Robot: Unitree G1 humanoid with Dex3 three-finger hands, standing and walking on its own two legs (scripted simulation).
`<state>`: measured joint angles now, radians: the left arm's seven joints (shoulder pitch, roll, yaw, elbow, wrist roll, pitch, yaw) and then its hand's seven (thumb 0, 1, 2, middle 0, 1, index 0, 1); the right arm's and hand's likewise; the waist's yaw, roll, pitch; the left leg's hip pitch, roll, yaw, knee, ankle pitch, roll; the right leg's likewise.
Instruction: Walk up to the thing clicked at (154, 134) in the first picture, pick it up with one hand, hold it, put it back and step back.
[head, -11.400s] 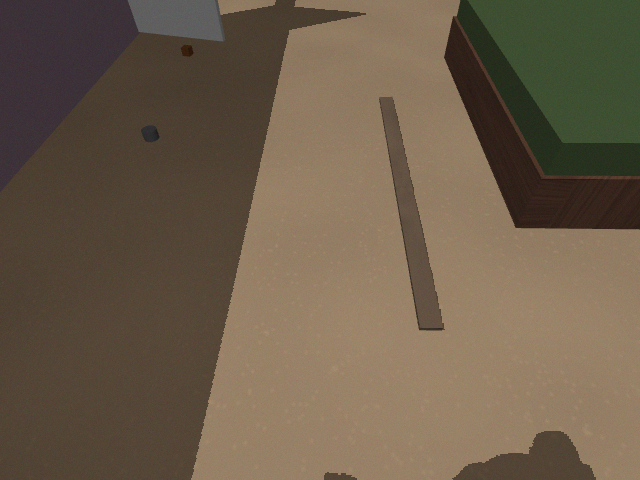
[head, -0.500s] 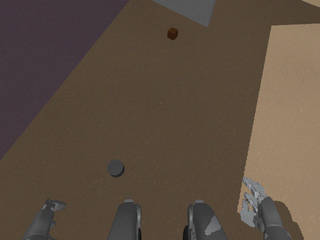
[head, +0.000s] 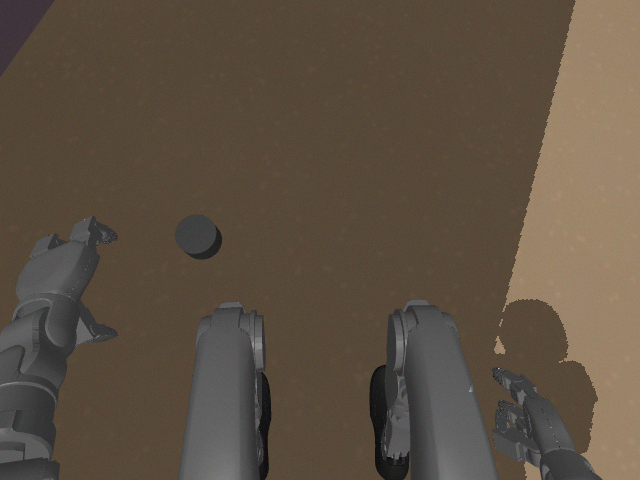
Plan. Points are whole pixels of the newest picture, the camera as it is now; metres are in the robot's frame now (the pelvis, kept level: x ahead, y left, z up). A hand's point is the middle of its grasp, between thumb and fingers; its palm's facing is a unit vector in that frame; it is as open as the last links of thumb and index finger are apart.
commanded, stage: rise first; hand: left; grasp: from above
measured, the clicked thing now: (199, 237) +0.48 +0.27 -0.40
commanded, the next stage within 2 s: approach in 1.22 s
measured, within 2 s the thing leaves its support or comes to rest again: neither
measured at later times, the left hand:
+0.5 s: hand (122, 265) +0.39 +0.33 -0.22, palm faces -0.46 -0.10 -0.88, open 14.3 cm
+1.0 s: hand (139, 256) +0.41 +0.33 -0.27, palm faces -0.45 -0.06 -0.89, open 14.2 cm
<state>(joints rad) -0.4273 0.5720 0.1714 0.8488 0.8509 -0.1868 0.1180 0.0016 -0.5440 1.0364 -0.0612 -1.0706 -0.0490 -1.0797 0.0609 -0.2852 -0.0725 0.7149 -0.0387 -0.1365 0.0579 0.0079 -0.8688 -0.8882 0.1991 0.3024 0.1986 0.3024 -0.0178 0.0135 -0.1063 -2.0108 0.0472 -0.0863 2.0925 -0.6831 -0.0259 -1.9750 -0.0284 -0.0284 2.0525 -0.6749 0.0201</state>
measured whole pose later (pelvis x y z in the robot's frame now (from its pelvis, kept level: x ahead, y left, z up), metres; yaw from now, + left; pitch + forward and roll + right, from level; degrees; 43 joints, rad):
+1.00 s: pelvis +0.00 +0.01 -0.10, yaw -3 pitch +33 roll -7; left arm -0.81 0.75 0.19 1.38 1.31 -0.34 0.42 0.00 -0.54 1.01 -0.08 -1.01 -0.07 -1.01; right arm 0.08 -0.27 -0.02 0.79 -0.18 -0.02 0.13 0.00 -0.91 -0.89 0.20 0.30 0.20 0.30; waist -0.15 -0.03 -0.05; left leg -2.31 0.02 -0.14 2.42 -0.70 -0.02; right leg -2.24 -0.02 -0.04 2.35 -0.68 0.04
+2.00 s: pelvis +0.00 +0.01 -0.10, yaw -5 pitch +34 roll -8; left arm -1.00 0.75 0.14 1.51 1.20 -0.11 0.37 0.01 -0.53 0.98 -0.08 -1.07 -0.08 -1.06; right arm 0.16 -0.29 0.09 0.74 -0.15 -0.04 0.17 0.00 -0.91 -0.89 0.20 0.30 0.20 0.30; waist -0.30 0.03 0.02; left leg -2.33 0.04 -0.16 2.44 -0.71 -0.02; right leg -2.27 0.01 -0.06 2.34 -0.67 0.05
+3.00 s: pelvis +0.00 +0.01 -0.13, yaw -8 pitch +30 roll -11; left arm -0.98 0.91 0.17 1.68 1.31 -0.31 0.58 0.00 -0.52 0.98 -0.08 -1.00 -0.07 -1.00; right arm 0.13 -0.32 0.19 0.76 -0.28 -0.14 0.23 0.00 -0.90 -0.89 0.20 0.30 0.20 0.30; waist -0.33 -0.08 0.12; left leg -2.36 0.03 -0.24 2.56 -0.74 -0.03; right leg -2.28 0.02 -0.11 2.42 -0.68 0.06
